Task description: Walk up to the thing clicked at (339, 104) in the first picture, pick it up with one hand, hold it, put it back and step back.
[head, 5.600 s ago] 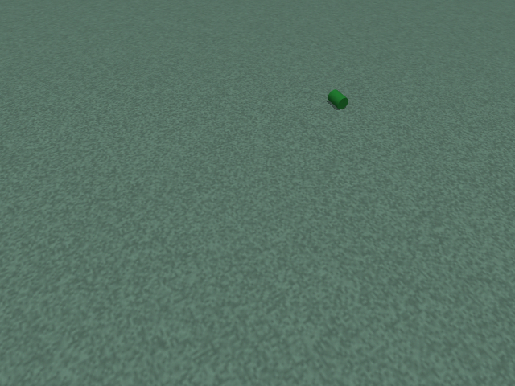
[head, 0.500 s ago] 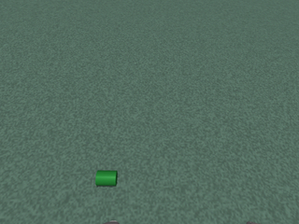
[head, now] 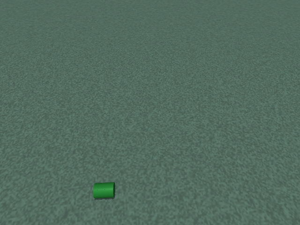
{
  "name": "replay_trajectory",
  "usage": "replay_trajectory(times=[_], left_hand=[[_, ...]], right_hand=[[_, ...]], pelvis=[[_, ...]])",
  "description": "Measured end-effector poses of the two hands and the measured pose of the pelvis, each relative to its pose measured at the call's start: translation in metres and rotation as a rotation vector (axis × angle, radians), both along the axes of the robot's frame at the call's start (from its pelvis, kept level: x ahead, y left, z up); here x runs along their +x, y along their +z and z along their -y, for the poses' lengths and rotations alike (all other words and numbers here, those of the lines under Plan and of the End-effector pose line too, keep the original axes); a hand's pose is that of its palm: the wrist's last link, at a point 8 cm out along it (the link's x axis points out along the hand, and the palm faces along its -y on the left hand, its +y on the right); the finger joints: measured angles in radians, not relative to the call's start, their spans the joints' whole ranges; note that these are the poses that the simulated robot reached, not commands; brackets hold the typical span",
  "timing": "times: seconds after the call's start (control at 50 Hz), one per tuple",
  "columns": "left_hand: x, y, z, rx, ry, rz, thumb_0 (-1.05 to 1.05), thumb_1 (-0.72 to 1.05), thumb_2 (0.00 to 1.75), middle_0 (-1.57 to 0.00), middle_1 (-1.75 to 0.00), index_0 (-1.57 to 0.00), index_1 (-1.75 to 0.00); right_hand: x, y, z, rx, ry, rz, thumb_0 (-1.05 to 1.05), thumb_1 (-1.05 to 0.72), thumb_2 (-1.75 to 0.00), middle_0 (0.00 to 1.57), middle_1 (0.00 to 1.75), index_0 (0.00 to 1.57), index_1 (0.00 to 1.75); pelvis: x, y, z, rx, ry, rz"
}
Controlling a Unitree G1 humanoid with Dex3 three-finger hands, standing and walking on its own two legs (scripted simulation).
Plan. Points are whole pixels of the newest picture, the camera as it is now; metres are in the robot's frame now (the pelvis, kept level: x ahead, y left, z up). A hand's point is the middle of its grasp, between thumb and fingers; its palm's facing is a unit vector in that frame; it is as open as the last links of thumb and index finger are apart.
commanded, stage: walk up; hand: left
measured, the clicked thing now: (104, 190) +0.46 +0.26 -0.72
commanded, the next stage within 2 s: stand in 0.78 s
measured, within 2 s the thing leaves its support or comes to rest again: neither
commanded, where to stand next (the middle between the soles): +0.05 -0.03 m, yaw +2 degrees
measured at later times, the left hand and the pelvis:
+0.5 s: hand out of the picture +0.12 +0.26 -0.14, palm faces -0.04 -0.95 -0.31, open 7.4 cm; pelvis +0.01 +0.01 +0.01, yaw -1 degrees
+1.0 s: hand out of the picture +0.11 +0.26 -0.14, palm faces -0.04 -0.94 -0.33, open 7.4 cm; pelvis +0.02 +0.01 +0.01, yaw -1 degrees
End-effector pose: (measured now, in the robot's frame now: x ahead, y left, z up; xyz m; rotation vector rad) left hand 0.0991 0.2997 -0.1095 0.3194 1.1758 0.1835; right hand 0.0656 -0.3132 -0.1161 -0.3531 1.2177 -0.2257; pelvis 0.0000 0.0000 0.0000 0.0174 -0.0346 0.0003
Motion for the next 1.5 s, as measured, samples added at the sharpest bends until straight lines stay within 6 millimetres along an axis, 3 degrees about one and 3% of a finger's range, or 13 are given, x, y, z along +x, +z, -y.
replay_trajectory(times=[0.22, 0.44, 0.72, 0.98, 1.28, 1.5], left_hand=[[0.009, -0.001, 0.003, -0.028, -0.005, -0.015, 0.01, 0.91, 0.9, -0.21, -0.3, -0.2, -0.3], [0.016, 0.0, -0.003, -0.035, -0.009, -0.018, 0.01, 0.91, 0.9, -0.2, -0.3, -0.2, -0.3], [0.008, 0.003, -0.007, -0.018, 0.001, -0.043, 0.01, 0.91, 0.9, -0.2, -0.3, -0.2, -0.3], [0.008, 0.007, -0.003, -0.007, -0.011, -0.028, 0.01, 0.91, 0.9, -0.21, -0.3, -0.2, -0.3], [0.004, 0.008, -0.012, 0.007, -0.006, -0.039, 0.01, 0.91, 0.9, -0.2, -0.3, -0.2, -0.3], [-0.001, 0.006, -0.014, 0.004, 0.001, -0.052, 0.01, 0.91, 0.9, -0.21, -0.3, -0.2, -0.3]], right_hand=[[-0.02, 0.004, -0.007, 0.004, -0.041, -0.046, 0.01, -0.9, -0.89, 0.2, 0.3, 0.21, 0.3], [0.001, 0.012, -0.016, 0.0, -0.032, -0.002, 0.01, -0.9, -0.89, 0.2, 0.3, 0.21, 0.3], [0.028, 0.015, -0.018, 0.011, -0.025, 0.055, 0.0, -0.9, -0.89, 0.2, 0.3, 0.21, 0.3], [0.022, 0.01, -0.025, 0.051, -0.032, 0.005, 0.01, -0.9, -0.89, 0.2, 0.3, 0.21, 0.3], [0.01, 0.007, -0.034, 0.066, -0.037, -0.037, 0.01, -0.9, -0.89, 0.2, 0.3, 0.21, 0.3], [0.018, 0.01, -0.033, 0.053, -0.034, -0.023, 0.01, -0.9, -0.89, 0.2, 0.3, 0.21, 0.3]], pelvis=[[0.005, 0.006, -0.004, -0.006, -0.014, -0.002], [0.011, 0.009, -0.011, -0.011, -0.024, -0.01], [0.016, 0.011, -0.011, -0.011, -0.03, -0.005], [0.017, 0.015, -0.011, -0.014, -0.017, 0.006], [0.017, 0.016, -0.015, -0.013, -0.009, -0.001], [0.019, 0.016, -0.018, -0.011, -0.008, 0.004]])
